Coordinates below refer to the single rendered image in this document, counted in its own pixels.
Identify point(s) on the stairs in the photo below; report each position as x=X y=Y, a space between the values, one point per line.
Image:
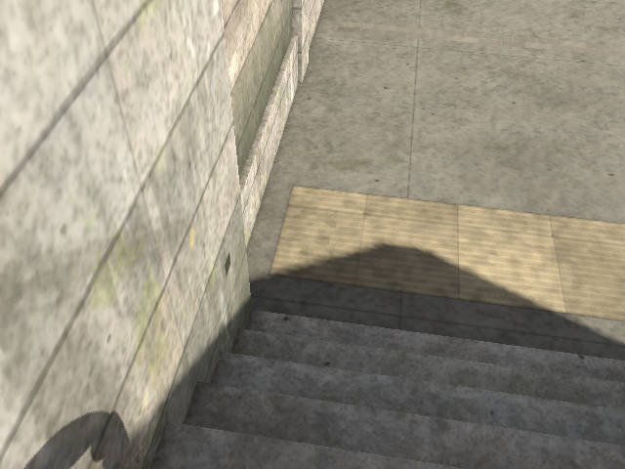
x=305 y=393

